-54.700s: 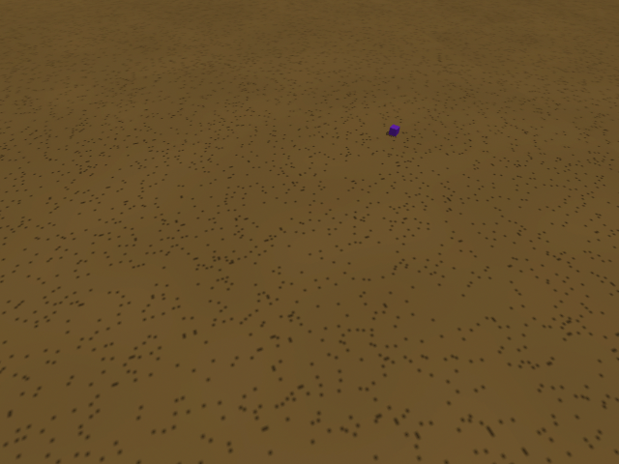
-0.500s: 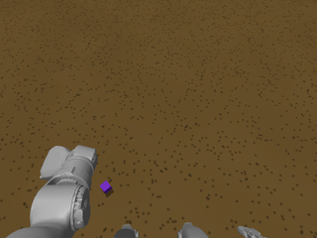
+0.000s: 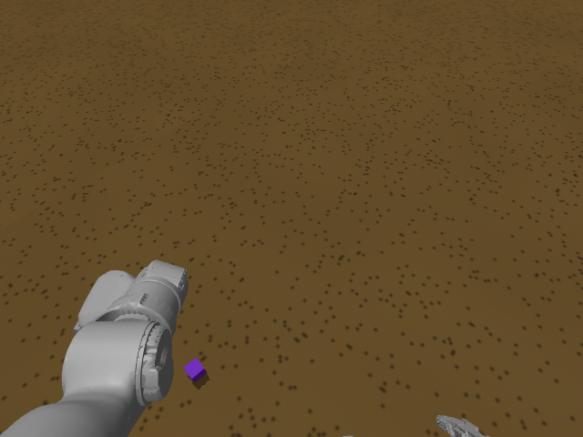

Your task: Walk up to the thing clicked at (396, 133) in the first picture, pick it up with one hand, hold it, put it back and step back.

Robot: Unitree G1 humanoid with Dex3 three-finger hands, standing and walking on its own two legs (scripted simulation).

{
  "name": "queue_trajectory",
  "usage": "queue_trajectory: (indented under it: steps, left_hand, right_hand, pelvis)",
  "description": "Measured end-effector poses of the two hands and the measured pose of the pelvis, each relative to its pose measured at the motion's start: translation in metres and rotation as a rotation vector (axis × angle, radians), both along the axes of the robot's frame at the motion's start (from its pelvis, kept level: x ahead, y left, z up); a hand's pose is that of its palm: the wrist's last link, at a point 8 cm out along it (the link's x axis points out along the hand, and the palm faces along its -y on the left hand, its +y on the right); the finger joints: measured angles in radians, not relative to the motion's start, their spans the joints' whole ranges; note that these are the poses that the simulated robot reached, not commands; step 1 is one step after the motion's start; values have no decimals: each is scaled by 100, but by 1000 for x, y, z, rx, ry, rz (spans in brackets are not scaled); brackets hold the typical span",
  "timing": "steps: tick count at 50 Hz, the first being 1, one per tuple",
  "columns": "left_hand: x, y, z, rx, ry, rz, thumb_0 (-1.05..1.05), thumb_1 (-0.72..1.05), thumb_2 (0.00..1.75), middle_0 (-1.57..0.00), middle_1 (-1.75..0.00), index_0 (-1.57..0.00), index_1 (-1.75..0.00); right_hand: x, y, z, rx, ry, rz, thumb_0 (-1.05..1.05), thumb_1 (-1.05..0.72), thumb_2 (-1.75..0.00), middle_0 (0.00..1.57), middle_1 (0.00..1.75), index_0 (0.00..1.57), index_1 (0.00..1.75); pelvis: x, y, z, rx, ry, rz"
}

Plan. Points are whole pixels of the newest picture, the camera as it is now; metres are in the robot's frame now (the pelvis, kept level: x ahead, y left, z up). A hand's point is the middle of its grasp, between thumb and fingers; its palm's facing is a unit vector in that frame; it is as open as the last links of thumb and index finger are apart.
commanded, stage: hold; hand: left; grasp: from above
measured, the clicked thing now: (195, 370) +0.43 +0.31 -0.70
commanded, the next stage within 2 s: go down in 0.18 s
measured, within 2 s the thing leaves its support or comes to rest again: neither
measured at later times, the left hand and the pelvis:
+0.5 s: hand (134, 324) +0.33 +0.26 -0.09, palm faces -0.03 -0.44 -0.90, open 9.1 cm; pelvis +0.00 +0.01 -0.02, yaw +0 degrees
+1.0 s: hand (153, 338) +0.36 +0.28 -0.23, palm faces +0.05 -0.46 -0.88, open 11.9 cm; pelvis -0.04 +0.01 -0.12, yaw -1 degrees
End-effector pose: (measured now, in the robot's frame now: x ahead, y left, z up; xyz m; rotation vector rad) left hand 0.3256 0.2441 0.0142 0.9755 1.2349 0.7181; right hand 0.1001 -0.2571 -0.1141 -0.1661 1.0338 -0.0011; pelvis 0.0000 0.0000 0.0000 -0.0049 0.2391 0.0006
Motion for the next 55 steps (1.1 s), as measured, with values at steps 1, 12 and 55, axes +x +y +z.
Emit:
queue_trajectory:
  steps: [1,12,55]
  left_hand:
    - [0,1,-3,1,0,8,0,13,59,-51,-76,-53,-74]
    - [3,17,-55,-19,-2,45,0,22,62,-63,-74,-65,-74]
    - [40,45,-189,-66,-114,23,0,-20,76,-30,-97,-32,-96]
  right_hand:
    - [0,0,-1,-2,3,6,1,-89,-89,20,30,20,30]
    - [-28,-7,-29,-16,138,25,1,-91,-90,19,30,20,30]
    - [-74,5,-131,-73,311,9,1,-92,-90,19,30,20,30]
  pelvis:
    - [-1,-1,-2,0,7,-2]
    - [-17,-2,-25,-9,97,3]
    - [-42,16,-124,-51,297,10]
